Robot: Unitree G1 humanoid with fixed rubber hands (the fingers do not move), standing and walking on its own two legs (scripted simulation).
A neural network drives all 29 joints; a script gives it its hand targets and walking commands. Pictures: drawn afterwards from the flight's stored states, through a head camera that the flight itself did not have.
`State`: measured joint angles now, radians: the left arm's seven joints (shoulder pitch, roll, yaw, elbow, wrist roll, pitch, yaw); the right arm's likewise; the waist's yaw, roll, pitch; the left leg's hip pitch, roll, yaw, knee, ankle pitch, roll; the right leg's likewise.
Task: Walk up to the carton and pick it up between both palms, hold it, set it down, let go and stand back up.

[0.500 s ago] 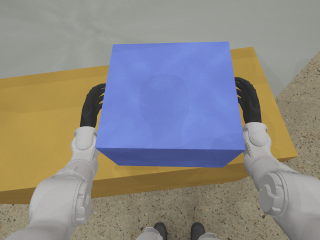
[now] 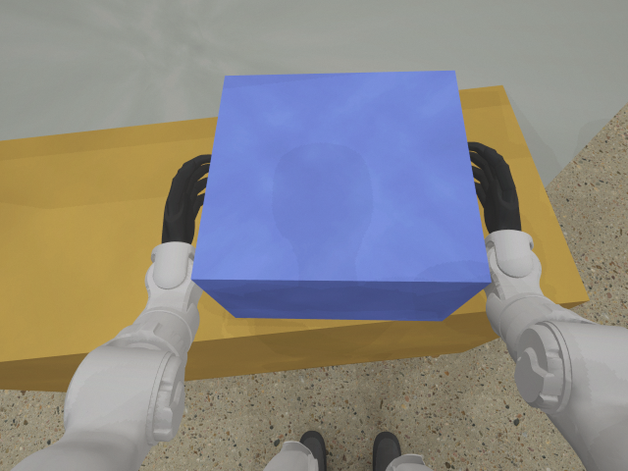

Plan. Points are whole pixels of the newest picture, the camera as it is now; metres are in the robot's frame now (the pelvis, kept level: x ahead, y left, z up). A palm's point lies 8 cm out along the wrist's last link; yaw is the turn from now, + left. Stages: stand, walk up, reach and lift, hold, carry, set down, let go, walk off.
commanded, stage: reach and lift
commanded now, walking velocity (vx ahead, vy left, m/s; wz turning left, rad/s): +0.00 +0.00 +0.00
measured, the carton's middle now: (337, 202) +0.48 +0.03 -0.04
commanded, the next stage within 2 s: none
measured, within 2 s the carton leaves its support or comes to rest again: leaves its support in 0.52 s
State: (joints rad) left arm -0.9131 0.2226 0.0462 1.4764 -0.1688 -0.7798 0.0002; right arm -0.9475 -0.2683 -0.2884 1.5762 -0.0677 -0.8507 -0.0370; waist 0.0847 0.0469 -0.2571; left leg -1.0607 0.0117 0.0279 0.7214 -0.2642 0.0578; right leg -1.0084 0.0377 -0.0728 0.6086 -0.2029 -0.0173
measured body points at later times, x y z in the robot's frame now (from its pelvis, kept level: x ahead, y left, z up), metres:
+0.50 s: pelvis +0.01 +0.00 +0.01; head +0.13 +0.01 +0.44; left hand +0.40 +0.22 +0.00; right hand +0.44 -0.18 +0.01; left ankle +0.01 +0.08 -0.70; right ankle +0.02 -0.11 -0.70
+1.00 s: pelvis +0.00 -0.02 +0.04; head +0.00 -0.02 +0.49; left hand +0.40 +0.20 +0.15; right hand +0.42 -0.20 +0.14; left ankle +0.01 +0.08 -0.70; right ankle +0.02 -0.11 -0.70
